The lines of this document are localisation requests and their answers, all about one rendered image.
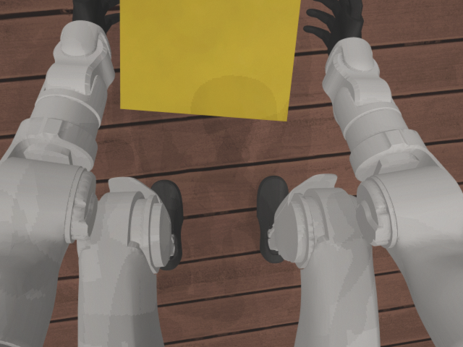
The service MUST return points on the left robot hand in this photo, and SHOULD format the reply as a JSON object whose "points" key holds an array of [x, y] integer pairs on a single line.
{"points": [[95, 11]]}

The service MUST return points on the right robot forearm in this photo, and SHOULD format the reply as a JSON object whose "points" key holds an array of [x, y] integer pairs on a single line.
{"points": [[371, 123]]}

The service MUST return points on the left robot upper arm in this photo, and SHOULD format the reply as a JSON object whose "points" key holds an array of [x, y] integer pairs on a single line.
{"points": [[44, 206]]}

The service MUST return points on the carton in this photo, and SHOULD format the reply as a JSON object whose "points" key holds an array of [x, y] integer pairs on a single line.
{"points": [[231, 58]]}

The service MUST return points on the right robot hand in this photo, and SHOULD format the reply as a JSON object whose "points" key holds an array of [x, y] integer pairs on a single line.
{"points": [[347, 21]]}

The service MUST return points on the robot right thigh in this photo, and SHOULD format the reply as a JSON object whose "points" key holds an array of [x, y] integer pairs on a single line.
{"points": [[339, 306]]}

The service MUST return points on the right robot upper arm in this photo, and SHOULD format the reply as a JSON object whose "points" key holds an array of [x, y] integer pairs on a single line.
{"points": [[417, 215]]}

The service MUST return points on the robot left shin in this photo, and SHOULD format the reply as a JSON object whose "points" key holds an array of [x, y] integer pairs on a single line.
{"points": [[129, 184]]}

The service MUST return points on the left robot forearm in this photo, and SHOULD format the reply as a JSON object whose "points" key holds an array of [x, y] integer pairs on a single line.
{"points": [[69, 109]]}

